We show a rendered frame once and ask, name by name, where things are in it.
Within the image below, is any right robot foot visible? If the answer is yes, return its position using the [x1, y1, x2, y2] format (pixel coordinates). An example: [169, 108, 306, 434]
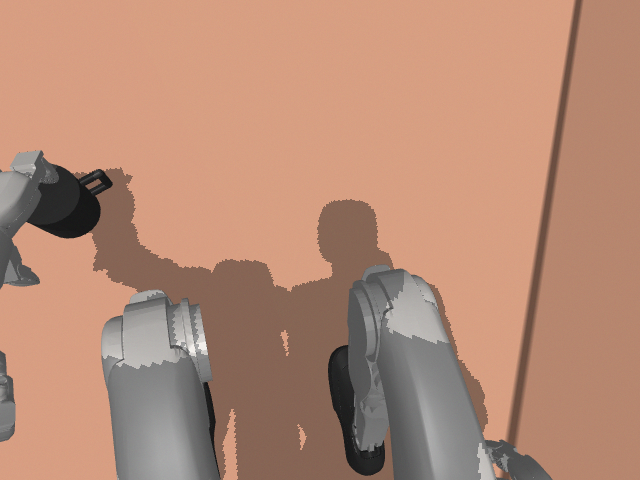
[328, 345, 385, 476]

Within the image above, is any left robot foot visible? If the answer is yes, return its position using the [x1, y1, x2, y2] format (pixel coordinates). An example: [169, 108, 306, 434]
[203, 382, 221, 480]

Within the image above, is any left robot hand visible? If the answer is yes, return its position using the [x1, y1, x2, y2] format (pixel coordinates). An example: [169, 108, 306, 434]
[0, 150, 59, 286]

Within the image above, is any mug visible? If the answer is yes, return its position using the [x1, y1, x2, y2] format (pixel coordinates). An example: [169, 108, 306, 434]
[26, 164, 113, 238]

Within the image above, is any right robot hand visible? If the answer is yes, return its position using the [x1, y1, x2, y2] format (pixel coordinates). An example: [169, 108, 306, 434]
[485, 440, 553, 480]

